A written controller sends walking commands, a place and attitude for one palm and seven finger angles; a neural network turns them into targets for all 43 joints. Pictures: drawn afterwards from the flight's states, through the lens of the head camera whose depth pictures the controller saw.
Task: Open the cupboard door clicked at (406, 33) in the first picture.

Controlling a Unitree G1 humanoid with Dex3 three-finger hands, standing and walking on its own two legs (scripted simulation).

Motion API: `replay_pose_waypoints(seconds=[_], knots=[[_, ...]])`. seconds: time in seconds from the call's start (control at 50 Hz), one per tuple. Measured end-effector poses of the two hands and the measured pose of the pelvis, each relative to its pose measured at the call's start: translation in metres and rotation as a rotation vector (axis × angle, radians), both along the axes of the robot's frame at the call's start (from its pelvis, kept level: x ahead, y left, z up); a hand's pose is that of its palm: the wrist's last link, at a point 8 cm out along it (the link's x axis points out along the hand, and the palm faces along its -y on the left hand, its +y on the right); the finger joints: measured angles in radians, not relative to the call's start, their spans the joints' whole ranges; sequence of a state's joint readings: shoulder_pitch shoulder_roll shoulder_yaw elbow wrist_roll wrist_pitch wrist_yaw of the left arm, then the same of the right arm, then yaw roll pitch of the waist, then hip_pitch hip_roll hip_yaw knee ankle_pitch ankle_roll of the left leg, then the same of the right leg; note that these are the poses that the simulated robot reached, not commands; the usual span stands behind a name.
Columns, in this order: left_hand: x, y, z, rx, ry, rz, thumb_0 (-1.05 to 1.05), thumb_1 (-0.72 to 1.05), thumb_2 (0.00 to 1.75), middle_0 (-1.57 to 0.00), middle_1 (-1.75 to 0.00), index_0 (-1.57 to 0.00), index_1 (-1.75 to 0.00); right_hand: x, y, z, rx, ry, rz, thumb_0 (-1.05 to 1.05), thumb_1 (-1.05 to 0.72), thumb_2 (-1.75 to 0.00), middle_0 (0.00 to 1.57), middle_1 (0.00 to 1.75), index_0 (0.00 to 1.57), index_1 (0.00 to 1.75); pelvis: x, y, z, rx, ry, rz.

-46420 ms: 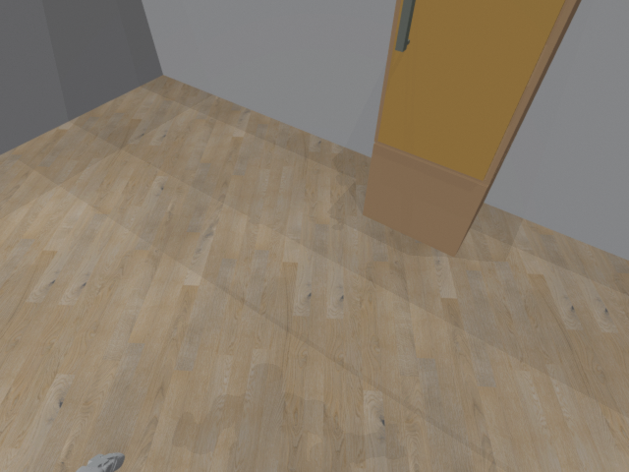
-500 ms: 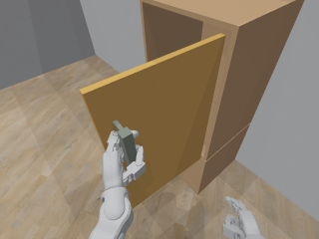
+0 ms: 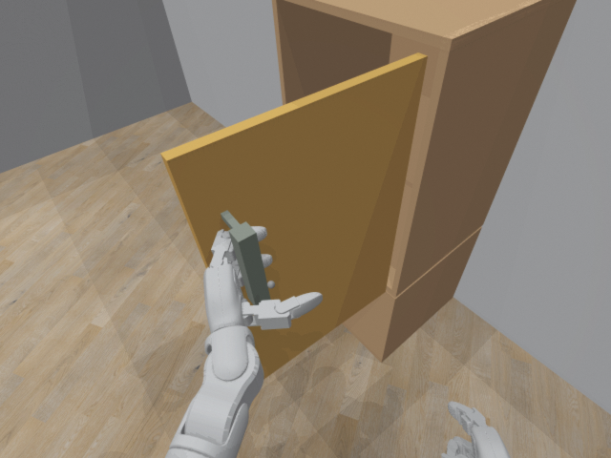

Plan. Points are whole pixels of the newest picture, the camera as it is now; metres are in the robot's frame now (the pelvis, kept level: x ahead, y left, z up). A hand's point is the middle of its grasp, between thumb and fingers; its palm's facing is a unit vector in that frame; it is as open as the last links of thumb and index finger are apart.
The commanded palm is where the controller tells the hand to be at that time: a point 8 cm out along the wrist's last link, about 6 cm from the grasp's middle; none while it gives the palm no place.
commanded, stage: open thumb and fingers to let go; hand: left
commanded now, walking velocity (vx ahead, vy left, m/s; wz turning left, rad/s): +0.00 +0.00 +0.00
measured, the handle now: (244, 259) +0.35 +0.10 +0.10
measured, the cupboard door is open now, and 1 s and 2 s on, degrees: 87 88 88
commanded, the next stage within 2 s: slide the hand sideways off the handle in 0.34 s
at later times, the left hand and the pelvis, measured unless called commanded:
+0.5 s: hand (265, 287) +0.31 +0.07 +0.09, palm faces +0.17 -0.98 -0.03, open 14.7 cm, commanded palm +0.27 +0.11 +0.09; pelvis -0.01 +0.03 +0.00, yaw +0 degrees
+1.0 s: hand (254, 309) +0.27 +0.08 +0.09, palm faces -0.22 -0.98 -0.01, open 16.1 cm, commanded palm +0.24 +0.15 +0.09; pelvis +0.01 +0.03 +0.00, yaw -3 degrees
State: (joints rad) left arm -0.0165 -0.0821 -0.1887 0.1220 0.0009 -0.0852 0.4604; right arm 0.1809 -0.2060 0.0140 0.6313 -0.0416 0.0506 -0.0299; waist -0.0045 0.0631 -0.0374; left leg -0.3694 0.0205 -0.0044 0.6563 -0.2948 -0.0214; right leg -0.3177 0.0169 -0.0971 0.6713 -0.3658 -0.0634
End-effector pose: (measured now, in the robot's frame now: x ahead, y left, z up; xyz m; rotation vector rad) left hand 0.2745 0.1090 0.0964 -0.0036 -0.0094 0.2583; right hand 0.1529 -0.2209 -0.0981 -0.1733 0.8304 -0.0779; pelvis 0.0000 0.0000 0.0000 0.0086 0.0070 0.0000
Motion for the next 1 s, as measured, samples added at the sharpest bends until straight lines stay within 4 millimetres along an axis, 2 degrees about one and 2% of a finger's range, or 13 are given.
replay_pose_waypoints(seconds=[0.08, 0.18, 0.28, 0.48, 0.62, 0.68, 0.84, 1.0], knots=[[0.001, 0.001, 0.0, 0.002, -0.004, -0.003, 0.0, -0.34, 0.37, -0.32, -1.17, -0.31, -1.17, -0.001, 0.004, 0.001, -0.005, 0.0, 0.001, 0.01, -0.9, -0.89, 0.2, 0.3, 0.2, 0.3, -0.002, 0.004, 0.0, -0.002, 0.001, -0.002], [0.003, 0.003, -0.001, 0.003, -0.007, -0.01, 0.0, -0.44, 0.33, -0.31, -1.01, -0.29, -1.01, 0.001, 0.012, 0.003, -0.003, -0.004, 0.006, 0.01, -0.9, -0.89, 0.2, 0.3, 0.2, 0.3, -0.003, 0.01, 0.0, -0.005, 0.003, -0.003], [0.003, 0.004, -0.001, 0.008, -0.009, -0.017, 0.0, -0.48, 0.31, -0.33, -0.84, -0.31, -0.84, 0.005, 0.022, 0.004, 0.007, -0.012, 0.019, 0.01, -0.9, -0.89, 0.2, 0.3, 0.2, 0.3, -0.003, 0.016, -0.001, -0.008, 0.007, -0.003], [0.002, 0.008, -0.002, 0.023, -0.017, -0.044, -0.01, -0.5, 0.31, -0.43, -0.66, -0.4, -0.67, 0.01, 0.04, 0.004, 0.021, -0.015, 0.049, 0.01, -0.9, -0.89, 0.2, 0.3, 0.2, 0.3, -0.006, 0.025, -0.004, -0.012, 0.009, 0.0], [0.002, 0.028, -0.002, 0.107, -0.038, -0.439, -0.01, -0.5, 0.3, -0.3, -0.46, -0.21, -0.47, 0.0, 0.042, 0.005, 0.018, -0.042, 0.035, 0.01, -0.9, -0.89, 0.2, 0.3, 0.2, 0.3, -0.009, 0.031, -0.005, -0.014, 0.002, 0.008], [0.003, 0.03, -0.002, 0.056, -0.016, -0.504, -0.01, -0.5, 0.3, -0.24, -0.39, -0.17, -0.4, -0.003, 0.041, 0.007, 0.019, -0.066, 0.02, 0.01, -0.9, -0.89, 0.2, 0.3, 0.2, 0.3, -0.009, 0.034, -0.004, -0.014, -0.001, 0.003], [-0.003, 0.023, -0.002, 0.01, -0.016, -0.478, -0.01, -0.5, 0.3, -0.21, -0.36, -0.2, -0.38, -0.004, 0.039, 0.015, 0.03, -0.107, 0.01, 0.01, -0.9, -0.89, 0.2, 0.3, 0.2, 0.3, -0.003, 0.035, -0.002, -0.006, 0.005, -0.024], [-0.01, 0.027, -0.002, 0.011, -0.006, -0.476, -0.01, -0.5, 0.3, -0.21, -0.34, -0.19, -0.36, 0.007, 0.03, 0.021, 0.036, -0.121, -0.013, 0.01, -0.9, -0.89, 0.2, 0.3, 0.2, 0.3, 0.011, 0.028, 0.0, -0.001, 0.012, -0.047]])
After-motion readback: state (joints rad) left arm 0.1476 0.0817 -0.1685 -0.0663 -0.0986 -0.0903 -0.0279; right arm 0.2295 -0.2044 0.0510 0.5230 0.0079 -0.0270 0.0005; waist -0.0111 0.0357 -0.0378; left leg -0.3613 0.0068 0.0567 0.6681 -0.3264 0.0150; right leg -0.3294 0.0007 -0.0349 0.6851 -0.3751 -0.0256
